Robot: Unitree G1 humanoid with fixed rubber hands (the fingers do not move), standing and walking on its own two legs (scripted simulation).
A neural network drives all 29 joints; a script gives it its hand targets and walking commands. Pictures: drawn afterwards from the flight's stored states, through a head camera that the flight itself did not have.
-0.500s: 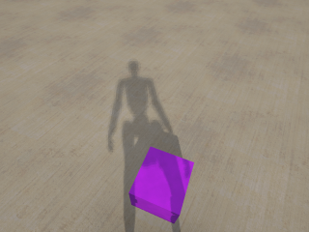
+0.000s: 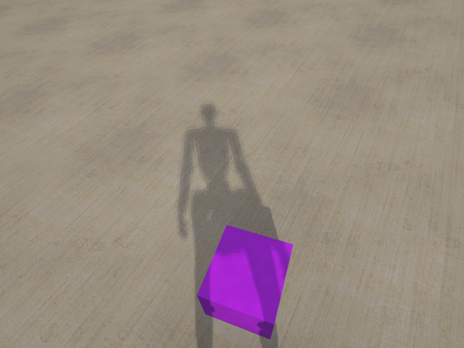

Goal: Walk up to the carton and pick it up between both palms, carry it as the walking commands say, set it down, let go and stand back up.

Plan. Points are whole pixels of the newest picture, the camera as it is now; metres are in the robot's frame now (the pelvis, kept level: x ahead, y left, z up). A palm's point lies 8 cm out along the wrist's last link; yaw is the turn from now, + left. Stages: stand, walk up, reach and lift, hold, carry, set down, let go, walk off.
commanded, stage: walk up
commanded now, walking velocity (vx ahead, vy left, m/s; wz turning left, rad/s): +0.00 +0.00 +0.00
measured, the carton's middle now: (247, 280) +0.47 +0.00 -0.66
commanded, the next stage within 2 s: none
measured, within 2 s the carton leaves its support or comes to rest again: neither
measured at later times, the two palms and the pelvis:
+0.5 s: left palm out of the picture -0.06 +0.26 -0.13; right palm out of the picture -0.01 -0.21 -0.15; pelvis -0.01 +0.03 +0.00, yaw -7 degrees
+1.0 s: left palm (62, 333) +0.18 +0.38 -0.14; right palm out of the picture +0.01 -0.06 -0.12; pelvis +0.04 +0.16 +0.00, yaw -15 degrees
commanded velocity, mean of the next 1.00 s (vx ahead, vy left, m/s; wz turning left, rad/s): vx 0.02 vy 0.09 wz -0.21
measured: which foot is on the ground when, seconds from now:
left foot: down 0.00-0.36, up 0.38-0.66, down 0.68-1.00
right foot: down 0.00-0.68, up 0.70-1.00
